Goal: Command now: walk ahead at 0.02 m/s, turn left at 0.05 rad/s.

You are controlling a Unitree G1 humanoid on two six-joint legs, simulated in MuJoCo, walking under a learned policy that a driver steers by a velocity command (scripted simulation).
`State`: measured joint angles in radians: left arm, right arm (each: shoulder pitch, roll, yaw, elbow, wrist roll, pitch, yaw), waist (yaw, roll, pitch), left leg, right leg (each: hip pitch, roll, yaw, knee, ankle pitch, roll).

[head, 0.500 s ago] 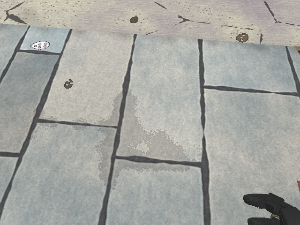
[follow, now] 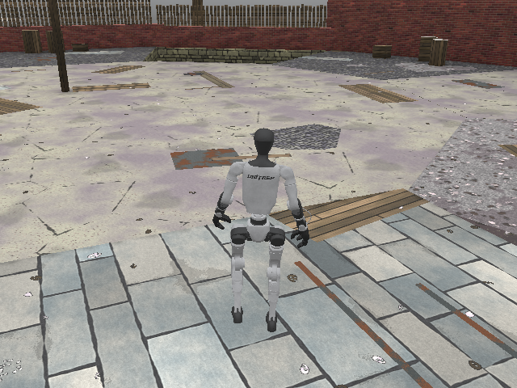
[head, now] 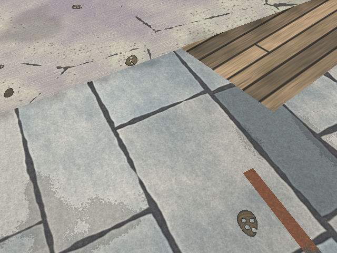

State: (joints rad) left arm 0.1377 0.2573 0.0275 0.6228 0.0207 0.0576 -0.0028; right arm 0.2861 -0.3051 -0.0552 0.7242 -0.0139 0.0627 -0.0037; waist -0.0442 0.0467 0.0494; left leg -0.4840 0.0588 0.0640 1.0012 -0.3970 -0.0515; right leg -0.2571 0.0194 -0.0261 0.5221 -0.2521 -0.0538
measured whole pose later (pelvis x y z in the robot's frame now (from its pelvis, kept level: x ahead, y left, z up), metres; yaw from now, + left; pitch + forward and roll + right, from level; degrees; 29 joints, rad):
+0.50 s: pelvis -0.01 +0.02 +0.01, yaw +23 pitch +1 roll -2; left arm 0.13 0.32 0.05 0.68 0.02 0.06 0.01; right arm 0.29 -0.32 -0.08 0.68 0.01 0.06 0.00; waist -0.02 -0.03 0.07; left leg -0.24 -0.11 -0.13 0.45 -0.22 0.09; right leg -0.52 0.01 0.06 1.02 -0.36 0.06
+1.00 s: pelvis +0.03 -0.01 +0.01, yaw +28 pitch +1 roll +2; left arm 0.26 0.28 0.03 0.75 0.00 0.04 -0.01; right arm 0.14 -0.30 -0.04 0.70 -0.02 0.05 -0.01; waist 0.03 0.02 0.05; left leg -0.31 -0.10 -0.12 0.77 -0.46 -0.03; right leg -0.28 0.09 0.20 0.42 -0.15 -0.05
